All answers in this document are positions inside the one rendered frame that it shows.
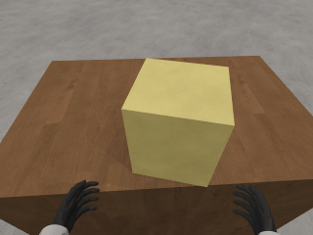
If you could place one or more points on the right robot hand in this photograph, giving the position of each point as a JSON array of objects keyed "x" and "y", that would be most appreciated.
[{"x": 259, "y": 217}]

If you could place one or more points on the left robot hand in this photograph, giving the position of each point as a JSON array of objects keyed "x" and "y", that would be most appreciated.
[{"x": 71, "y": 208}]

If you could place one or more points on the carton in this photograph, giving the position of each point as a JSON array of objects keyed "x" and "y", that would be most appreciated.
[{"x": 178, "y": 118}]

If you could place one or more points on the left robot forearm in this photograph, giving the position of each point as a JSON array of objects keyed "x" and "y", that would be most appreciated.
[{"x": 54, "y": 229}]

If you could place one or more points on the pedestal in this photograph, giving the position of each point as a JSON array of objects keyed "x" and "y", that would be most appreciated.
[{"x": 71, "y": 129}]

